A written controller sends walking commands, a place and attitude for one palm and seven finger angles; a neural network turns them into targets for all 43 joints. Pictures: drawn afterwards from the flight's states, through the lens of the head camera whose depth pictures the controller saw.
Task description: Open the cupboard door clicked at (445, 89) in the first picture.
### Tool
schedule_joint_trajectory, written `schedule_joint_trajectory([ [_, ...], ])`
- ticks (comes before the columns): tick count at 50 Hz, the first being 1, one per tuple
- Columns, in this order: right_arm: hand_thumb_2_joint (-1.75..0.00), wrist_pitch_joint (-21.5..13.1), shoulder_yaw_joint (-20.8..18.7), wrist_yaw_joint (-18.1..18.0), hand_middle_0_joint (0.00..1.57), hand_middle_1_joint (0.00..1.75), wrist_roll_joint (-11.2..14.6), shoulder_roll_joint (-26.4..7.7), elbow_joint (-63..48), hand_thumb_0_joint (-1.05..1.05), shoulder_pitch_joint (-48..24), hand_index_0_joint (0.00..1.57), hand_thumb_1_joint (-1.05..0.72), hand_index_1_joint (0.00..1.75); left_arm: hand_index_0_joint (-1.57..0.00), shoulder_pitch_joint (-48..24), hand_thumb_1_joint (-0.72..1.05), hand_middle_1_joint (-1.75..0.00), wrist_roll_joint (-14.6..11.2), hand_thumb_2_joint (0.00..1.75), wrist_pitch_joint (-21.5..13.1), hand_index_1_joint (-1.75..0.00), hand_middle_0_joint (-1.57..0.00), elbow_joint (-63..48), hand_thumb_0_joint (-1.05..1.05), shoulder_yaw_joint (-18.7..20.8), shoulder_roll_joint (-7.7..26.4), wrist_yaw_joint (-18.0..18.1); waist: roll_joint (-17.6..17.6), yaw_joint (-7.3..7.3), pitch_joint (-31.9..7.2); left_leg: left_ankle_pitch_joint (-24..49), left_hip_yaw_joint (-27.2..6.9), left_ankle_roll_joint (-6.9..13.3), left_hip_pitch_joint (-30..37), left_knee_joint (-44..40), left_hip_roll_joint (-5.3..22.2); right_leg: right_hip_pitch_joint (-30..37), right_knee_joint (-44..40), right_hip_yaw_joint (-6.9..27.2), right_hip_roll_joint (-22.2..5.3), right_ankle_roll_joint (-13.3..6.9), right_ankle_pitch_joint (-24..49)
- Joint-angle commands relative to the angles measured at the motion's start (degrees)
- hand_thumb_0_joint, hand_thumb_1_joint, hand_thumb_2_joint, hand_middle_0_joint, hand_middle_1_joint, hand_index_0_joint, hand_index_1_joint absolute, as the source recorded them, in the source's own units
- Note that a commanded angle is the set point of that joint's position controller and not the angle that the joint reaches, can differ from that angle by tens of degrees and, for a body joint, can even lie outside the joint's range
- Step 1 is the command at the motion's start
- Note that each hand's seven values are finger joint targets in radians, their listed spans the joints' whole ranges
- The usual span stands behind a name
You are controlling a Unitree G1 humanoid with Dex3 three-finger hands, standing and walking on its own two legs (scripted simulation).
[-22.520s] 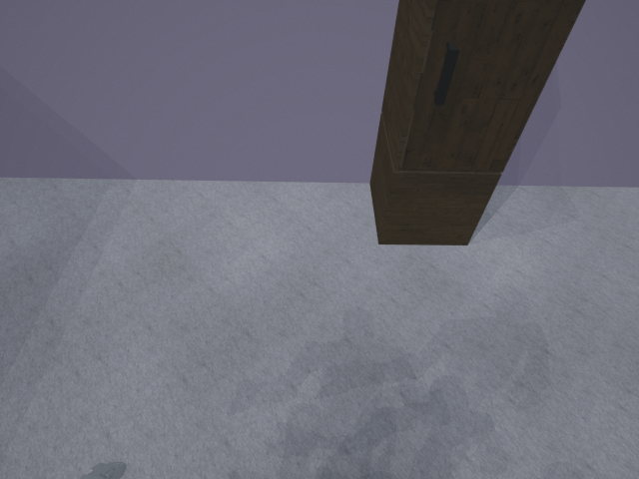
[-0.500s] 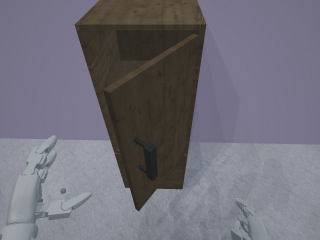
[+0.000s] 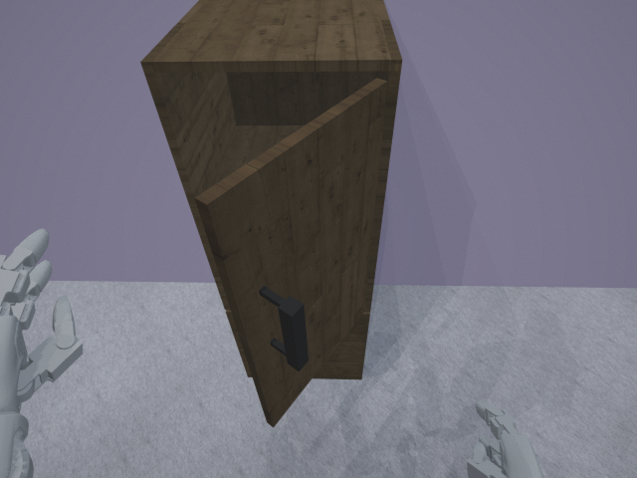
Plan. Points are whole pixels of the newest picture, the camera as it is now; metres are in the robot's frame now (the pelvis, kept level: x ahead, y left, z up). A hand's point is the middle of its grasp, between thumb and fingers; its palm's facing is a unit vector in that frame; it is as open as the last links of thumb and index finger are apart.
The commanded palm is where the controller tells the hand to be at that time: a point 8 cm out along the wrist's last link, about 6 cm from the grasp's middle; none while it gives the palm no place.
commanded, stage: draw the hand back to the body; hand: left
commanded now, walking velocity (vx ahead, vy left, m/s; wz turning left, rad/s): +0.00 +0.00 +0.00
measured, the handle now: (283, 328) +0.32 +0.09 +0.00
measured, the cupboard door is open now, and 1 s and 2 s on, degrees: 55 55 55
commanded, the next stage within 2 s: step back with the hand held close in 0.20 s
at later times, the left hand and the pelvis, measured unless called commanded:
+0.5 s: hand (86, 337) +0.19 +0.25 +0.16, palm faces +0.40 -0.78 -0.48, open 7.4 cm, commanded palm +0.13 +0.29 +0.18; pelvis +0.00 -0.02 +0.00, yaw +1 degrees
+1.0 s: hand (0, 419) +0.12 +0.28 +0.16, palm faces +0.38 -0.76 -0.52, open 7.4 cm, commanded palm +0.05 +0.32 +0.18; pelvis -0.08 +0.01 -0.01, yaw +1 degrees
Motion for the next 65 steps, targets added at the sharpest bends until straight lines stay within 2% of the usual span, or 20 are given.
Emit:
schedule_joint_trajectory([
  [1,-0.9,-3.73,-2.53,-1.0,0.2,0.3,0.0,-5.88,-9.31,0.0,-7.69,0.2,-0.9,0.3,-0.2,-4.4,0.9,-0.3,0.1,0.9,-3.81,-0.3,-0.2,-12.67,0.0,7.24,11.41,1.26,1.56,0.09,-4.47,9.87,-0.49,1.12,11.96,-2.6,0.43,-9.18,-4.46,-1.67,1.1,-0.32,16.98],
  [15,-0.9,-3.46,-3.04,-1.35,0.2,0.3,0.06,-5.62,-8.68,0.0,-8.73,0.2,-0.9,0.3,-0.2,-4.27,0.9,-0.3,-0.44,0.9,-4.08,-0.3,-0.2,-10.45,0.0,6.41,10.13,0.57,-1.13,0.12,-2.24,11.48,0.88,1.55,12.8,-2.15,0.06,-9.48,-6.06,-0.98,0.78,0.49,21.32],
  [16,-0.9,-3.72,-2.97,-1.36,0.2,0.3,0.09,-5.67,-8.93,0.0,-8.96,0.2,-0.9,0.3,-0.2,-8.15,0.9,-0.3,-0.38,0.9,-4.65,-0.3,-0.2,-14.76,0.0,7.55,12.26,0.78,1.46,0.18,-3.91,11.73,0.88,1.55,13.62,-1.93,-0.08,-8.83,-5.91,-0.74,0.56,0.38,21.64],
  [17,-0.9,-2.16,-3.11,-1.19,0.2,0.3,0.13,-6.7,-9.4,0.0,-6.77,0.2,-0.9,0.3,-0.2,-11.74,0.9,-0.3,0.59,0.9,-6.73,-0.3,-0.2,-16.01,0.0,13.45,18.81,1.14,-0.49,-2.64,0.95,11.49,0.4,2.21,11.27,2.03,1.01,-14.93,-8.54,1.21,-2.17,1.41,25.69],
  [18,-0.9,-1.15,-3.17,-1.07,0.2,0.3,-0.18,-6.11,-8.31,0.0,-7.28,0.2,-0.9,0.3,-0.2,-6.55,0.9,-0.3,0.78,0.9,-6.77,-0.3,-0.2,-10.71,0.0,10.96,15.25,0.58,-2.89,-2.78,-0.1,12.56,0.2,2.18,10.5,3.21,0.93,-14.16,-7.89,0.72,-3.09,1.82,29.1],
  [19,-0.9,-0.29,-3.49,-0.86,0.2,0.3,-0.05,-6.3,-9.09,0.0,-7.23,0.2,-0.9,0.3,-0.2,-5.61,0.9,-0.3,0.89,0.9,-7.08,-0.3,-0.2,-11.11,0.0,10.87,15.22,0.34,-3.64,-2.67,-1.0,15.35,0.17,2.15,9.73,3.71,0.81,-12.76,-6.62,0.13,-3.35,2.28,33.8],
  [21,-0.9,1.08,-3.83,-0.68,0.2,0.3,0.17,-6.4,-9.97,0.0,-7.11,0.2,-0.9,0.3,-0.2,-1.29,0.9,-0.3,0.8,0.9,-7.04,-0.3,-0.2,-10.47,0.0,9.23,12.95,-0.11,-1.43,-2.99,-4.12,20.32,0.65,2.05,10.88,3.63,1.45,-11.47,-4.17,-0.34,-3.2,2.76,36.57],
  [26,-0.9,3.64,-4.41,-0.58,0.2,0.3,0.81,-6.65,-12.17,0.0,-7.02,0.2,-0.9,0.3,-0.2,2.52,0.9,-0.3,0.5,0.9,-6.39,-0.3,-0.2,-13.51,0.0,10.69,14.41,0.31,-1.07,-3.09,-8.13,26.57,0.31,1.74,11.98,2.72,2.88,-10.97,-1.77,-0.88,-1.87,2.51,34.09],
  [34,-0.9,4.45,-4.86,-1.03,0.2,0.3,1.05,-6.93,-13.52,0.0,-6.88,0.2,-0.9,0.3,-0.2,5.05,0.9,-0.3,-0.1,0.9,-6.74,-0.3,-0.2,-16.38,0.0,13.39,16.95,1.71,0.72,-3.02,-9.06,22.37,-0.95,1.19,8.25,0.66,3.61,-10.81,-0.36,-0.54,-0.94,1.61,26.05],
  [43,-0.9,1.85,-4.7,-1.22,0.2,0.3,0.85,-7.34,-12.78,0.0,-6.31,0.2,-0.9,0.3,-0.2,5.71,0.9,-0.3,0.01,0.9,-9.15,-0.3,-0.2,-17.29,0.0,12.52,15.6,2.67,3.36,-3.81,-3.55,-5.72,-4.31,1.2,-2.19,-5.94,4.64,-12.82,-1.24,0.29,1.1,0.87,6.23],
  [49,-0.9,-0.75,-4.98,-1.03,0.2,0.3,0.28,-8.04,-12.63,0.0,-6.27,0.2,-0.9,0.3,-0.2,4.55,0.9,-0.3,1.6,0.9,-10.82,-0.3,-0.2,-17.38,0.0,14.03,14.81,2.7,10.26,-2.76,-3.36,-27.13,-11.82,3.89,-22.81,-16.17,8.71,1.74,10.89,-1.35,5.45,0.57,1.21],
  [52,-0.9,-2.02,-5.21,-0.58,0.2,0.3,0.29,-7.16,-12.07,0.0,-5.75,0.2,-0.9,0.3,-0.2,6.56,0.9,-0.3,1.16,0.9,-11.35,-0.3,-0.2,-18.65,0.0,14.89,15.4,2.47,6.25,-2.72,-5.04,-23.03,-8.38,2.99,-18.97,-10.4,6.61,-3.01,6.85,1.01,4.11,-0.63,-0.79],
  [55,-0.9,-2.2,-5.39,-0.16,0.2,0.3,0.27,-6.12,-9.93,0.0,-3.75,0.2,-0.9,0.3,-0.2,6.55,0.9,-0.3,0.35,0.9,-11.35,-0.3,-0.2,-20.06,0.0,13.5,15.52,2.91,-6.41,-3.99,-4.83,-10.5,-1.4,-1.32,-0.45,9.95,-0.34,-26.16,-8.01,12.03,-5.35,-4.68,-9.74],
  [56,-0.9,-1.95,-5.5,-0.15,0.2,0.3,0.04,-6.23,-8.57,0.0,-3.12,0.2,-0.9,0.3,-0.2,4.26,0.9,-0.3,0.72,0.9,-11.06,-0.3,-0.2,-20.15,0.0,12.15,14.94,3.39,-9.01,-4.51,-4.02,-7.78,-0.91,-1.79,2.91,16.56,-1.39,-31.59,-10.22,14.69,-9.23,-6.31,-7.65],
  [58,-0.9,-1.76,-5.0,-0.52,0.2,0.3,-0.41,-5.41,-6.92,0.0,-3.24,0.2,-0.9,0.3,-0.2,-0.43,0.9,-0.3,1.61,0.9,-10.61,-0.3,-0.2,-18.96,0.0,11.15,15.09,4.25,-10.43,-5.21,-2.76,-5.02,-1.24,-1.49,3.56,15.78,-1.06,-31.42,-7.5,11.99,-10.08,-5.57,2.86],
  [59,-0.9,-1.69,-4.76,-0.85,0.2,0.3,-0.43,-5.84,-6.83,0.0,-3.89,0.2,-0.9,0.3,-0.2,-3.31,0.9,-0.3,1.56,0.9,-10.33,-0.3,-0.2,-18.85,0.0,10.45,15.16,4.18,-6.89,-5.46,-1.1,-3.9,-2.04,-1.43,3.39,9.36,-0.43,-30.52,-4.63,8.87,-7.36,-3.54,4.89],
  [61,-0.9,-2.14,-4.67,-1.78,0.2,0.3,-0.27,-7.55,-7.96,0.0,-5.69,0.2,-0.9,0.3,-0.2,-4.88,0.9,-0.3,1.71,0.9,-10.66,-0.3,-0.2,-18.21,0.0,11.35,16.0,3.87,3.02,-4.1,1.08,-2.63,-9.64,1.37,-3.97,-5.59,6.66,-23.42,2.99,3.19,1.89,1.11,4.51],
  [63,-0.9,-3.28,-5.15,-1.53,0.2,0.3,0.04,-8.19,-8.59,0.0,-6.19,0.2,-0.9,0.3,-0.2,-3.3,0.9,-0.3,2.17,0.9,-12.11,-0.3,-0.2,-15.19,0.0,12.47,14.52,3.11,12.25,-3.74,-2.91,-32.22,-19.45,5.69,-21.04,-19.76,15.43,-4.8,20.71,0.89,7.48,1.58,-2.02],
  [64,-0.9,-3.66,-5.31,-1.6,0.2,0.3,-0.69,-8.54,-8.92,0.0,-7.64,0.2,-0.9,0.3,-0.2,-2.93,0.9,-0.3,2.79,0.9,-12.09,-0.3,-0.2,-14.38,0.0,13.34,14.36,2.8,17.72,-2.97,-2.14,-37.21,-23.41,8.22,-29.1,-23.14,18.37,-0.49,30.23,1.27,8.25,1.61,-1.62],
  [65,-0.9,-3.8,-5.54,-0.95,0.2,0.3,-1.26,-6.99,-8.61,0.0,-6.8,0.2,-0.9,0.3,-0.2,-2.65,0.9,-0.3,2.46,0.9,-11.92,-0.3,-0.2,-15.33,0.0,13.69,14.34,2.56,14.19,-2.91,-2.97,-32.16,-22.48,8.72,-28.33,-22.16,18.65,-2.48,35.5,1.71,7.63,0.89,-3.63],
])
